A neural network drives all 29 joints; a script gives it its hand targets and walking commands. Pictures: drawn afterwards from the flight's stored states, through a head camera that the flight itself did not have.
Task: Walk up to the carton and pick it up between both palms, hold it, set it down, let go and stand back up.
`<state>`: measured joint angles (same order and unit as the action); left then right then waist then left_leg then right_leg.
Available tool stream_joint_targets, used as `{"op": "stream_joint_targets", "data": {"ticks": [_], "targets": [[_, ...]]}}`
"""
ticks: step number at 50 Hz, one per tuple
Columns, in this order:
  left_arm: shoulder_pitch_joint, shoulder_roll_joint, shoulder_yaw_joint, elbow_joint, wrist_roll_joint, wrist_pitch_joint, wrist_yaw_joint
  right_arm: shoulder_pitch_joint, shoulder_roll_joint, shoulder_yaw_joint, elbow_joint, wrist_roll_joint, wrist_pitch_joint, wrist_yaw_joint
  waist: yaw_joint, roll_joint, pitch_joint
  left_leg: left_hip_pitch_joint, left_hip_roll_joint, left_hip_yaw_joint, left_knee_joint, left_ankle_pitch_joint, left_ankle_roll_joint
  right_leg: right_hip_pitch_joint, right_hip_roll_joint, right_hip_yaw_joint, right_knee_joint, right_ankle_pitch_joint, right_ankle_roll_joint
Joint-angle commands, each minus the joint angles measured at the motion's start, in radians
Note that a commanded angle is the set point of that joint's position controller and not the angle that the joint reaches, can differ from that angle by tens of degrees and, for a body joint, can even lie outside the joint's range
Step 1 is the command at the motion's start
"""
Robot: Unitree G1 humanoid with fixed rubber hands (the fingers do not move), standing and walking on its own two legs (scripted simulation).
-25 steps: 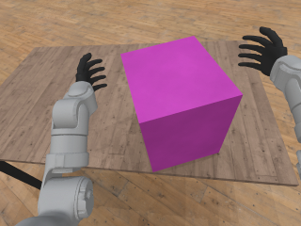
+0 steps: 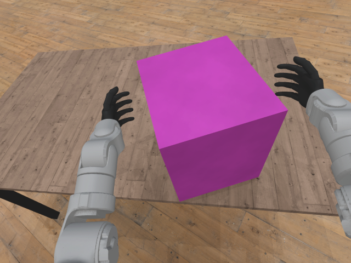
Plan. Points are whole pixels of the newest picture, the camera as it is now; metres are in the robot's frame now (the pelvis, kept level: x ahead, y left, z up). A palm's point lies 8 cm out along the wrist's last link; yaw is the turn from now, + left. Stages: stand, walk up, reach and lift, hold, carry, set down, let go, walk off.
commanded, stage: reach and lift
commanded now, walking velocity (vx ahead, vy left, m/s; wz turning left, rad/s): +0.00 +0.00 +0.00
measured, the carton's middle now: (201, 123) +0.46 +0.06 +0.01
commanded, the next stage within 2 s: none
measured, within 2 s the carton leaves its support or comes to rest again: neither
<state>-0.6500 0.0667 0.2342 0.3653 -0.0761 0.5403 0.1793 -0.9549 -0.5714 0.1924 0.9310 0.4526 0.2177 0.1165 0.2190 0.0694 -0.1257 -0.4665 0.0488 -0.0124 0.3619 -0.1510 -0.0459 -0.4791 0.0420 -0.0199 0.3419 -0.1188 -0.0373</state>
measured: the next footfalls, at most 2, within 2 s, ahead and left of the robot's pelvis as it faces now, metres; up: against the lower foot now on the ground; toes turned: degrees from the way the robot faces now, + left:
none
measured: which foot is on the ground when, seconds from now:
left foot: down 0.00-1.00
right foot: down 0.00-1.00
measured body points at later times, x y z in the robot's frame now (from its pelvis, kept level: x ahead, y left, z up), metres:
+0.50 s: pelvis +0.00 +0.00 -0.01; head +0.09 -0.03 +0.43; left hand +0.38 +0.24 +0.06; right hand +0.51 -0.13 +0.07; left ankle +0.00 +0.15 -0.74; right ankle +0.01 -0.09 -0.74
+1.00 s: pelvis -0.01 -0.01 -0.01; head +0.08 -0.04 +0.43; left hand +0.39 +0.22 +0.06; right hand +0.50 -0.12 +0.06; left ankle +0.00 +0.15 -0.74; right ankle +0.01 -0.09 -0.74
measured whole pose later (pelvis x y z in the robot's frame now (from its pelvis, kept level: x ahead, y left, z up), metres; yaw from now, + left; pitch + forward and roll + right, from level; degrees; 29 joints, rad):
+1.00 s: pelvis -0.01 -0.01 -0.01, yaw -1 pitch +22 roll +0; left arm -0.76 -0.02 0.29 0.82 -0.02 0.04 0.21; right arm -1.00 -0.35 0.08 1.21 0.26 -0.06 0.07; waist 0.25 0.01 -0.21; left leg -0.64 0.07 0.00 0.40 -0.14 -0.06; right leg -0.66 0.06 -0.01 0.39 -0.10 -0.05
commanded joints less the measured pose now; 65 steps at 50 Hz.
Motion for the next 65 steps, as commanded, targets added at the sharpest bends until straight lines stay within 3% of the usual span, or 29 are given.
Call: {"op": "stream_joint_targets", "data": {"ticks": [1,4,5,6,7,8,9,10,11,13,14,15,17,20,21,22,26,29,34,35,37,43,46,48,51,52,59,61,65], "targets": [[-0.431,0.139,0.007,-0.312,0.014,-0.177,0.002,-0.538,-0.101,-0.125,-0.299,-0.071,-0.146,0.003,-0.006,-0.169,-0.743,0.009,-0.064,0.059,0.009,0.404,-0.001,0.691,-0.010,0.029,0.148,0.662,0.066],[-0.387,0.120,-0.005,-0.205,0.021,-0.227,0.003,-0.514,-0.119,-0.165,-0.210,-0.118,-0.180,0.009,-0.028,-0.162,-0.693,0.061,-0.056,0.068,0.017,0.356,-0.010,0.543,0.012,0.003,0.111,0.483,0.052],[-0.423,0.097,-0.021,-0.252,0.022,-0.252,0.003,-0.518,-0.107,-0.176,-0.235,-0.139,-0.194,0.013,-0.002,-0.155,-0.739,0.091,-0.048,0.076,0.013,0.345,-0.013,0.523,0.014,0.007,0.101,0.419,0.045],[-0.405,0.099,-0.011,-0.227,0.031,-0.265,0.011,-0.518,-0.125,-0.198,-0.240,-0.155,-0.207,0.017,-0.001,-0.156,-0.742,0.118,-0.044,0.079,0.012,0.365,-0.019,0.499,0.024,-0.009,0.101,0.383,0.042],[-0.411,0.095,0.000,-0.123,0.025,-0.275,0.012,-0.531,-0.121,-0.236,-0.143,-0.177,-0.212,0.016,-0.024,-0.181,-0.679,0.098,-0.041,0.077,0.024,0.311,-0.010,0.419,0.025,-0.007,0.080,0.304,0.030],[-0.445,0.089,-0.027,-0.166,0.009,-0.294,0.017,-0.549,-0.122,-0.217,-0.186,-0.179,-0.232,0.018,0.002,-0.175,-0.738,0.103,-0.041,0.081,0.023,0.301,-0.015,0.447,0.021,-0.001,0.076,0.280,0.023],[-0.418,0.098,-0.016,-0.078,0.018,-0.305,0.023,-0.558,-0.124,-0.214,-0.171,-0.188,-0.240,0.017,0.010,-0.212,-0.720,0.073,-0.040,0.089,0.022,0.277,-0.013,0.441,0.025,-0.008,0.075,0.269,0.027],[-0.409,0.098,0.010,0.047,0.031,-0.321,0.017,-0.554,-0.080,-0.212,-0.075,-0.204,-0.233,0.016,0.022,-0.261,-0.604,-0.016,-0.044,0.098,0.006,0.155,0.006,0.436,0.009,0.016,0.058,0.166,0.028],[-0.446,0.091,-0.013,-0.022,0.008,-0.349,0.022,-0.580,-0.068,-0.194,-0.149,-0.198,-0.253,0.014,0.026,-0.253,-0.685,-0.001,-0.042,0.101,0.002,0.192,0.006,0.469,0.009,0.006,0.079,0.189,0.031],[-0.427,0.104,-0.012,0.043,0.013,-0.384,0.028,-0.578,-0.043,-0.196,-0.099,-0.190,-0.267,0.012,0.032,-0.257,-0.733,-0.047,-0.043,0.115,0.012,0.207,0.004,0.494,0.005,0.009,0.099,0.230,0.034],[-0.426,0.112,0.007,0.154,0.013,-0.393,0.026,-0.554,-0.021,-0.188,-0.018,-0.194,-0.264,0.009,0.023,-0.283,-0.677,-0.078,-0.041,0.116,0.012,0.154,0.005,0.489,0.002,0.013,0.081,0.189,0.031],[-0.459,0.112,0.000,0.097,0.008,-0.412,0.026,-0.591,-0.025,-0.185,-0.068,-0.193,-0.281,0.005,0.035,-0.256,-0.738,-0.058,-0.037,0.110,0.008,0.219,0.003,0.529,0.004,0.009,0.095,0.253,0.037],[-0.422,0.128,0.013,0.157,0.009,-0.432,0.021,-0.542,-0.029,-0.177,-0.008,-0.183,-0.292,-0.003,0.026,-0.270,-0.744,-0.054,-0.041,0.115,0.025,0.257,-0.006,0.554,0.009,-0.002,0.104,0.322,0.040],[-0.443,0.102,0.003,0.152,0.022,-0.461,0.015,-0.568,-0.044,-0.185,0.032,-0.184,-0.315,-0.007,0.011,-0.197,-0.769,-0.010,-0.043,0.113,0.048,0.382,-0.029,0.533,0.016,-0.013,0.126,0.434,0.043],[-0.429,0.118,0.029,0.124,0.042,-0.470,0.014,-0.534,-0.025,-0.177,0.017,-0.178,-0.329,-0.012,0.018,-0.202,-0.791,-0.006,-0.050,0.113,0.062,0.419,-0.028,0.573,0.008,-0.005,0.120,0.497,0.044],[-0.434,0.101,0.031,0.181,0.040,-0.476,0.011,-0.567,-0.027,-0.168,0.044,-0.173,-0.333,-0.016,0.012,-0.237,-0.744,-0.030,-0.045,0.109,0.069,0.409,-0.022,0.548,0.010,-0.004,0.128,0.523,0.051],[-0.472,0.075,0.015,0.118,0.046,-0.520,0.013,-0.572,-0.010,-0.143,0.044,-0.154,-0.363,-0.006,0.025,-0.173,-0.789,-0.022,-0.044,0.109,0.064,0.457,-0.035,0.556,0.000,-0.002,0.143,0.570,0.054],[-0.440,0.083,0.014,0.129,0.035,-0.527,0.017,-0.576,-0.005,-0.091,0.032,-0.116,-0.371,-0.011,0.025,-0.201,-0.817,-0.042,-0.053,0.109,0.083,0.462,-0.029,0.562,-0.001,0.004,0.154,0.640,0.060],[-0.471,0.068,-0.003,0.140,0.026,-0.521,0.010,-0.584,0.032,-0.102,0.078,-0.110,-0.345,-0.017,0.011,-0.202,-0.770,-0.029,-0.046,0.097,0.065,0.408,-0.015,0.522,0.005,0.000,0.142,0.557,0.065],[-0.452,0.080,0.007,0.219,0.031,-0.512,0.007,-0.578,0.021,-0.105,0.101,-0.125,-0.337,-0.015,0.019,-0.220,-0.705,-0.052,-0.047,0.096,0.054,0.357,-0.016,0.497,0.002,0.002,0.129,0.479,0.063],[-0.474,0.067,0.005,0.176,0.025,-0.519,0.012,-0.580,0.044,-0.101,0.088,-0.131,-0.337,-0.020,0.018,-0.241,-0.743,-0.019,-0.047,0.104,0.051,0.375,-0.013,0.505,0.009,0.000,0.127,0.472,0.062],[-0.523,0.053,0.019,0.246,0.035,-0.542,0.015,-0.625,0.101,-0.119,0.060,-0.166,-0.338,-0.034,0.049,-0.243,-0.745,-0.073,-0.047,0.120,0.042,0.302,-0.001,0.494,0.004,0.004,0.120,0.377,0.063],[-0.525,0.051,0.049,0.247,0.051,-0.556,0.021,-0.645,0.114,-0.131,0.020,-0.185,-0.345,-0.048,0.052,-0.252,-0.776,-0.091,-0.048,0.129,0.043,0.313,-0.004,0.539,0.003,0.013,0.127,0.402,0.065],[-0.510,0.056,0.049,0.261,0.067,-0.551,0.026,-0.619,0.104,-0.141,0.034,-0.190,-0.347,-0.059,0.049,-0.220,-0.779,-0.088,-0.057,0.131,0.046,0.345,-0.014,0.566,-0.005,0.015,0.138,0.479,0.070],[-0.538,0.034,0.053,0.275,0.085,-0.560,0.020,-0.615,0.155,-0.157,0.081,-0.221,-0.337,-0.058,0.054,-0.221,-0.720,-0.093,-0.051,0.131,0.029,0.284,-0.003,0.523,-0.011,0.009,0.111,0.390,0.067],[-0.540,0.018,0.052,0.304,0.085,-0.563,0.017,-0.614,0.176,-0.160,0.104,-0.234,-0.334,-0.055,0.039,-0.236,-0.705,-0.103,-0.052,0.131,0.027,0.271,-0.002,0.521,-0.011,0.007,0.109,0.372,0.064],[-0.609,0.007,0.089,0.316,0.115,-0.627,0.012,-0.649,0.229,-0.218,0.116,-0.307,-0.360,-0.053,0.048,-0.264,-0.746,-0.141,-0.057,0.144,0.022,0.215,0.002,0.540,-0.020,0.019,0.115,0.365,0.069],[-0.584,-0.018,0.089,0.309,0.131,-0.633,0.013,-0.637,0.250,-0.219,0.107,-0.314,-0.368,-0.047,0.059,-0.249,-0.777,-0.143,-0.065,0.150,0.020,0.238,0.001,0.572,-0.025,0.022,0.131,0.409,0.067],[-0.618,-0.037,0.089,0.341,0.141,-0.635,0.007,-0.623,0.290,-0.253,0.161,-0.357,-0.365,-0.043,0.053,-0.228,-0.737,-0.116,-0.053,0.150,0.004,0.236,-0.001,0.534,-0.022,0.014,0.096,0.325,0.068]]}}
